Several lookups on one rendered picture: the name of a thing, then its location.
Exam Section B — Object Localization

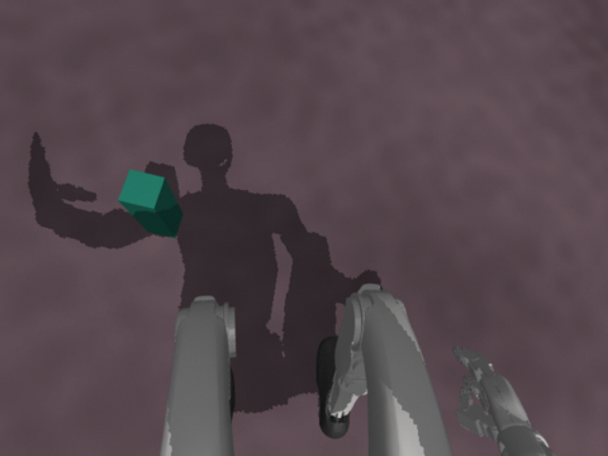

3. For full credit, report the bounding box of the right robot arm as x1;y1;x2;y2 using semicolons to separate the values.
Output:
497;426;556;456

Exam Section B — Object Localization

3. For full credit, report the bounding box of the carton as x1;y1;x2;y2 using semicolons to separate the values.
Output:
118;169;183;238

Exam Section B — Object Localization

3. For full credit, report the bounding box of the right robot foot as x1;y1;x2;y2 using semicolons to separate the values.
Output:
316;337;350;439

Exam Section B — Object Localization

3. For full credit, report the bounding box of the right robot hand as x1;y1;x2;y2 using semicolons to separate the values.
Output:
452;346;531;442

